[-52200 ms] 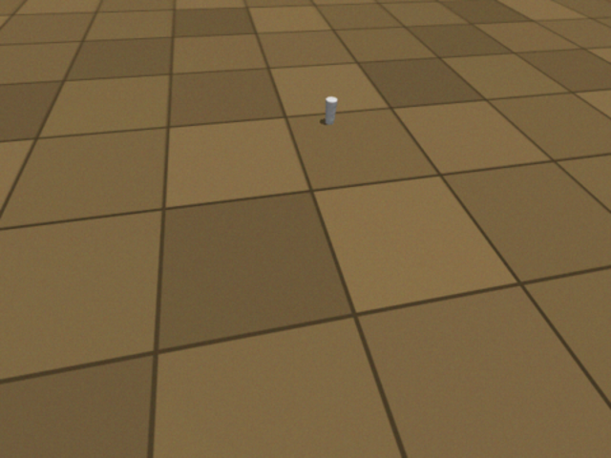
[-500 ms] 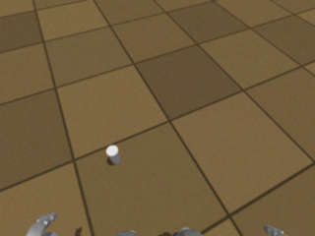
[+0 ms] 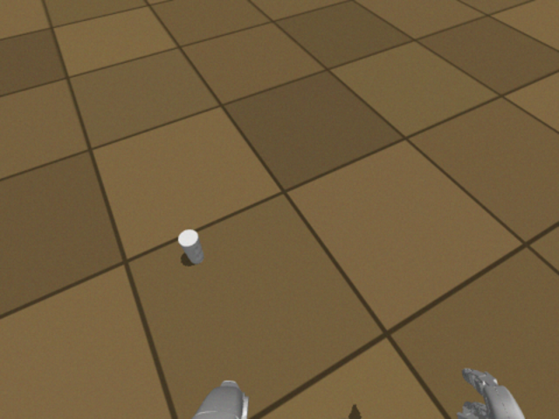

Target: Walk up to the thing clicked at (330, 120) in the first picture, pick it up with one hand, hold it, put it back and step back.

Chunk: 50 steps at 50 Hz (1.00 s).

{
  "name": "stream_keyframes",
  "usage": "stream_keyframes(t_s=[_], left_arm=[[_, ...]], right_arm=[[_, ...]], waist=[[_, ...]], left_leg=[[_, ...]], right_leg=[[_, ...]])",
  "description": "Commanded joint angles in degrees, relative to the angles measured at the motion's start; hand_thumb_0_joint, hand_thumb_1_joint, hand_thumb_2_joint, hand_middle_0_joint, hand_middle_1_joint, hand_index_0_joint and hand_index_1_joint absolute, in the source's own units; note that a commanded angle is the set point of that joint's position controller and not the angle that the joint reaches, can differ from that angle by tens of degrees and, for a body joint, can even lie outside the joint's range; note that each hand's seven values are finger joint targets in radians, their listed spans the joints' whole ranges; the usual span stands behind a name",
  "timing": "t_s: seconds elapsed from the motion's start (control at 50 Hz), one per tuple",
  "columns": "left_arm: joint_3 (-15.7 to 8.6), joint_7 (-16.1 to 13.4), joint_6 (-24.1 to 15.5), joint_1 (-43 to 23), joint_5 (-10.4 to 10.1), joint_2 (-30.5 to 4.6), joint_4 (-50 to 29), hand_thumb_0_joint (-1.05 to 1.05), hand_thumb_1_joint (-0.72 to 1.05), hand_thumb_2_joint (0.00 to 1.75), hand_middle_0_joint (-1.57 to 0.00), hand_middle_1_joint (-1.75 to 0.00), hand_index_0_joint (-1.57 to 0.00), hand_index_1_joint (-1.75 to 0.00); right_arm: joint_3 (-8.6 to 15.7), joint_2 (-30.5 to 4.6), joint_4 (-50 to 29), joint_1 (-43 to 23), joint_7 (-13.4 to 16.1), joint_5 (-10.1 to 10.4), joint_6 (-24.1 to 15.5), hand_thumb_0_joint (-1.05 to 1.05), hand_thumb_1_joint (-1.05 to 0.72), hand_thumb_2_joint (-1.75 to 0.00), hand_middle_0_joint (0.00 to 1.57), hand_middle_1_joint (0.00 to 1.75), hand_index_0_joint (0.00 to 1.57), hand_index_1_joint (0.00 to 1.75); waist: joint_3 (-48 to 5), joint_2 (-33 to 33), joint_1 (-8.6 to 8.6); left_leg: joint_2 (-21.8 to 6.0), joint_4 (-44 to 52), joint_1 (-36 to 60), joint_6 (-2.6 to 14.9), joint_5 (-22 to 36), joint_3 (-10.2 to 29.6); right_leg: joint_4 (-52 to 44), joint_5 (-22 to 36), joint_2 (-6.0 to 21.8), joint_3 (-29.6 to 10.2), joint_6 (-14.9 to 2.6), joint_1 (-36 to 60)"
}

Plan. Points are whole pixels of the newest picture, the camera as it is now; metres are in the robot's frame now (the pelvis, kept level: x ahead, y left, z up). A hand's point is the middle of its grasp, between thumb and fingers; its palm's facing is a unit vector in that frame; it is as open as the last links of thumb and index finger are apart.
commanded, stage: step back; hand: left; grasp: from the side
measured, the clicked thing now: (192, 248) +0.74 +0.35 -0.67
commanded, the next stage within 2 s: stand in 1.88 s
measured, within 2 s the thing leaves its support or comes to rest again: neither
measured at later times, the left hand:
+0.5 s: hand out of the picture -0.06 +0.26 -0.14, palm faces +0.10 -0.93 -0.36, open 7.4 cm
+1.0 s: hand out of the picture -0.25 +0.26 -0.12, palm faces +0.08 -0.90 -0.44, open 7.4 cm
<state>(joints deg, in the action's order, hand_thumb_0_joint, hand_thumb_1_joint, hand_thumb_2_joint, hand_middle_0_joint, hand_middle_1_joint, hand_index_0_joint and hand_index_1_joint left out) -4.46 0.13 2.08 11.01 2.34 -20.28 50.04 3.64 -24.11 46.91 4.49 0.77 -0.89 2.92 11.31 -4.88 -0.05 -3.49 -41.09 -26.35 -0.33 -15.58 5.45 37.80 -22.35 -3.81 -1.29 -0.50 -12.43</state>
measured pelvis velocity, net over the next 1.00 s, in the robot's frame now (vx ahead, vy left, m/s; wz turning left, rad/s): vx -0.28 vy -0.02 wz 0.08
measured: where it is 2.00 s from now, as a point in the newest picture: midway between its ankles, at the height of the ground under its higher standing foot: outside the picture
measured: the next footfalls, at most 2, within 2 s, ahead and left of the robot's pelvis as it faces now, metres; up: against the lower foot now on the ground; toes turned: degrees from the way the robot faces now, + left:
left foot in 0.34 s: -0.11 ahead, +0.10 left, +0.00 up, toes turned +4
right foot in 0.72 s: -0.24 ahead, -0.15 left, +0.00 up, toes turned +3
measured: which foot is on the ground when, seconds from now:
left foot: up 0.00-0.32, down 0.34-0.76, up 0.78-1.00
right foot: down 0.00-0.38, up 0.40-0.70, down 0.72-1.00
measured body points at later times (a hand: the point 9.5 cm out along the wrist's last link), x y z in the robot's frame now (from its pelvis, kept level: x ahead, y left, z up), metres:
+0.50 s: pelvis -0.16 +0.00 +0.01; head -0.12 +0.02 +0.46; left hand -0.07 +0.31 -0.11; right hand -0.05 -0.31 -0.10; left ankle -0.15 +0.10 -0.72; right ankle -0.13 -0.14 -0.64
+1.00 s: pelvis -0.28 -0.02 +0.01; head -0.26 -0.04 +0.46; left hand -0.25 +0.30 -0.09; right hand -0.19 -0.33 -0.13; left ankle -0.29 +0.12 -0.70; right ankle -0.28 -0.15 -0.72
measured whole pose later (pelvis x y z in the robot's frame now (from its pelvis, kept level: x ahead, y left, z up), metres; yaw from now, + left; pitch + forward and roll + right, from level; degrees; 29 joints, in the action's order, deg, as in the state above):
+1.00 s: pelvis -0.28 -0.02 +0.01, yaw +5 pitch -2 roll +0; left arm -3.9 0.0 -0.8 13.4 3.3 -20.7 53.3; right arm 3.3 -22.8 55.1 12.5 -0.6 -1.5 2.4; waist 4.6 -2.9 -1.8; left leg 0.7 -42.6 -17.8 -1.2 -25.9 4.3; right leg 35.4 -20.0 1.7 0.8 0.1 -13.4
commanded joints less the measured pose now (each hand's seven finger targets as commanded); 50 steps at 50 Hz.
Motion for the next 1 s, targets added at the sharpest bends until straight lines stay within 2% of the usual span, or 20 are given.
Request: stream_keyframes(t_s=[0.0,0.06,0.18,0.26,0.32,0.36,0.38,0.4,0.46,0.54,0.6,0.68,0.7,0.72,0.74,0.76,0.8,0.84,0.92,0.98], left_arm=[[-5.4,-1.3,-1.5,-4.0,0.2,-22.3,-8.2,0.0,0.9,0.9,-0.2,-0.3,-0.2,-0.3],[-3.8,-1.7,-1.5,-9.9,0.0,-14.4,-9.0,0.0,0.9,0.9,-0.2,-0.3,-0.2,-0.3],[-3.8,-2.5,-0.8,1.1,0.1,-12.9,-7.9,0.0,0.9,0.9,-0.2,-0.3,-0.2,-0.3],[-3.9,-2.9,-0.4,-1.5,-0.7,-14.8,-9.4,0.0,0.9,0.9,-0.2,-0.3,-0.2,-0.3],[-2.7,-2.4,0.4,-4.7,-1.3,-15.1,-10.3,0.0,0.9,0.9,-0.2,-0.3,-0.2,-0.3],[-1.8,-2.4,0.4,-5.8,-1.8,-11.7,-10.8,0.0,0.9,0.9,-0.2,-0.3,-0.2,-0.3],[-3.0,-3.2,0.5,-9.8,-1.1,-13.8,-10.9,0.0,0.9,0.9,-0.2,-0.3,-0.2,-0.3],[-3.4,-3.1,0.7,-8.6,-0.9,-15.0,-9.5,0.0,0.9,0.9,-0.2,-0.3,-0.2,-0.3],[-3.2,-2.3,1.2,-1.5,-2.2,-13.2,-5.3,0.0,0.9,0.9,-0.2,-0.3,-0.2,-0.3],[-2.3,-2.1,-0.3,0.8,-1.6,-11.6,-4.6,0.0,0.9,0.9,-0.2,-0.3,-0.2,-0.3],[-1.7,-2.1,-2.2,-0.3,-1.3,-11.7,-4.2,0.0,0.9,0.9,-0.2,-0.3,-0.2,-0.3],[-1.2,-2.4,-3.8,7.5,-0.4,-11.2,1.2,0.0,0.9,0.9,-0.2,-0.3,-0.2,-0.3],[-2.1,-2.4,-3.9,7.7,0.3,-13.7,2.3,0.0,0.9,0.9,-0.2,-0.3,-0.2,-0.3],[-3.2,-2.3,-4.0,7.2,1.0,-17.0,1.4,0.0,0.9,0.9,-0.2,-0.3,-0.2,-0.3],[-4.4,-2.3,-3.6,2.2,1.0,-23.2,-0.6,0.0,0.9,0.9,-0.2,-0.3,-0.2,-0.3],[-4.5,-2.4,-3.9,-3.0,1.1,-23.9,-2.4,0.0,0.9,0.9,-0.2,-0.3,-0.2,-0.3],[-2.9,-2.4,-4.6,-6.4,0.3,-17.6,-3.2,0.0,0.9,0.9,-0.2,-0.3,-0.2,-0.3],[-2.6,-2.3,-4.4,-3.2,0.1,-14.6,-1.1,0.0,0.9,0.9,-0.2,-0.3,-0.2,-0.3],[-3.5,-1.4,-4.2,1.7,0.9,-16.7,-0.9,0.0,0.9,0.9,-0.2,-0.3,-0.2,-0.3],[-2.9,-0.7,-3.0,-0.4,0.3,-17.1,-1.5,0.0,0.9,0.9,-0.2,-0.3,-0.2,-0.3]], right_arm=[[3.7,-11.5,-3.7,1.1,1.5,0.5,-0.3,0.0,-0.9,-0.9,0.2,0.3,0.2,0.3],[2.4,-8.9,-0.3,7.3,1.0,1.0,-0.5,0.0,-0.9,-0.9,0.2,0.3,0.2,0.3],[1.1,-7.4,-1.3,5.7,1.6,0.0,-1.7,0.0,-0.9,-0.9,0.2,0.3,0.2,0.3],[1.9,-8.3,-0.4,9.9,1.3,-0.6,-1.9,0.0,-0.9,-0.9,0.2,0.3,0.2,0.3],[3.1,-9.5,2.2,14.5,0.8,-0.7,-1.6,0.0,-0.9,-0.9,0.2,0.3,0.2,0.3],[4.3,-16.2,0.1,9.6,0.0,-2.0,-1.1,0.0,-0.9,-0.9,0.2,0.3,0.2,0.3],[4.8,-19.6,-1.3,7.8,-0.3,-2.3,-1.1,0.0,-0.9,-0.9,0.2,0.3,0.2,0.3],[4.6,-17.5,-1.7,4.1,0.1,-2.2,-1.5,0.0,-0.9,-0.9,0.2,0.3,0.2,0.3],[2.4,-11.4,-3.6,-2.2,0.5,-2.7,-1.5,0.0,-0.9,-0.9,0.2,0.3,0.2,0.3],[2.4,-9.3,-2.9,0.7,0.0,-1.4,-1.0,0.0,-0.9,-0.9,0.2,0.3,0.2,0.3],[3.0,-10.1,-1.4,6.2,-0.5,-1.4,-0.7,0.0,-0.9,-0.9,0.2,0.3,0.2,0.3],[3.3,-11.7,-1.2,2.4,-1.0,-0.8,0.7,0.0,-0.9,-0.9,0.2,0.3,0.2,0.3],[2.5,-9.3,-1.6,1.6,-1.1,-0.7,0.6,0.0,-0.9,-0.9,0.2,0.3,0.2,0.3],[1.8,-7.1,-2.7,1.3,-1.2,-0.5,0.2,0.0,-0.9,-0.9,0.2,0.3,0.2,0.3],[2.1,-7.4,-3.2,-3.0,-0.6,-0.6,0.2,0.0,-0.9,-0.9,0.2,0.3,0.2,0.3],[3.4,-10.6,-2.5,-2.8,-0.5,-0.9,0.4,0.0,-0.9,-0.9,0.2,0.3,0.2,0.3],[3.2,-10.8,0.4,0.4,-1.0,-0.1,0.0,0.0,-0.9,-0.9,0.2,0.3,0.2,0.3],[1.9,-7.2,1.8,2.8,-0.8,0.4,-1.2,0.0,-0.9,-0.9,0.2,0.3,0.2,0.3],[1.5,-7.1,1.2,1.0,-1.0,-0.6,-2.7,0.0,-0.9,-0.9,0.2,0.3,0.2,0.3],[2.4,-7.2,3.3,4.3,-1.1,-0.9,-3.8,0.0,-0.9,-0.9,0.2,0.3,0.2,0.3]], waist=[[-5.6,20.3,-1.78],[-6.4,12.6,2.77],[-13.4,15.3,-4.33],[-17.5,17.5,-2.62],[-17.8,12.0,1.02],[-14.4,-8.1,0.34],[-12.5,-11.0,3.88],[-9.4,-7.8,1.93],[-6.4,-1.3,-3.07],[-8.7,-4.7,-1.45],[-15.8,-5.3,2.91],[-18.0,-4.4,-0.65],[-16.4,-0.5,-1.42],[-13.7,9.8,-1.69],[-9.5,18.0,-4.49],[-3.8,19.2,-3.24],[-2.4,9.6,0.25],[-6.4,11.4,-0.3],[-8.2,16.7,-4.28],[-8.7,16.8,-2.38]], left_leg=[[6.5,-27.6,1.7,-0.12,-18.3,6.1],[11.5,-29.1,-0.8,0.03,-9.6,4.7],[8.8,-14.5,-7.4,-2.01,-15.1,1.2],[4.9,-0.3,2.7,-0.3,-14.2,-2.2],[4.7,17.0,15.5,2.22,4.2,-3.6],[-13.2,21.5,18.0,11.68,15.0,19.7],[-19.7,24.3,6.0,18.82,13.1,26.6],[-20.0,24.8,1.2,19.19,12.4,25.8],[-8.8,21.7,1.3,11.89,13.4,8.1],[-8.1,18.2,16.1,12.65,13.5,6.6],[-7.8,15.6,27.0,13.34,10.0,5.7],[-6.9,9.3,20.4,9.63,6.9,3.6],[-4.7,6.0,10.0,7.14,2.5,2.7],[1.3,-0.9,-2.6,3.66,-8.0,-0.3],[5.2,-8.6,-1.3,0.3,-17.0,1.6],[2.6,-18.3,2.0,-0.67,-15.5,5.7],[5.1,-19.4,2.6,-0.12,-9.6,6.4],[7.8,-14.6,0.4,0.04,-7.7,2.6],[5.0,-0.4,-0.6,-0.99,-10.9,-3.4],[5.5,12.3,11.7,-0.61,-8.3,-7.3]], right_leg=[[-24.4,6.2,28.2,-32.6,-15.96,-18.7],[-15.4,20.3,14.4,-9.1,-7.64,-9.6],[-8.5,35.7,17.3,-10.9,-11.25,14.9],[-6.6,38.0,21.0,-13.3,-11.52,12.6],[-1.3,26.6,16.2,-8.9,-6.01,1.7],[13.7,-5.9,1.6,2.6,-0.71,-16.1],[26.1,-17.6,0.6,-2.9,0.07,-12.1],[32.4,-15.9,1.2,-7.2,-0.26,-9.7],[38.6,-6.4,-2.8,-8.7,-0.71,-12.7],[22.9,-6.2,0.3,-5.7,1.87,-14.9],[4.9,-7.8,2.5,-0.8,2.67,-11.8],[-21.5,6.1,1.5,3.4,0.12,2.2],[-18.5,6.9,4.4,-3.9,-1.72,7.4],[-20.4,-0.7,13.0,-18.1,-4.85,9.7],[-23.8,-8.5,26.0,-29.9,-13.1,-6.8],[-26.1,-12.5,29.9,-34.5,-16.31,-16.5],[-20.7,2.0,20.9,-18.5,-11.31,-12.7],[-15.0,19.8,13.9,-8.1,-7.62,-2.3],[-14.9,8.4,15.7,-10.1,-8.5,6.5],[-13.4,0.3,16.1,-9.4,-8.3,-1.1]])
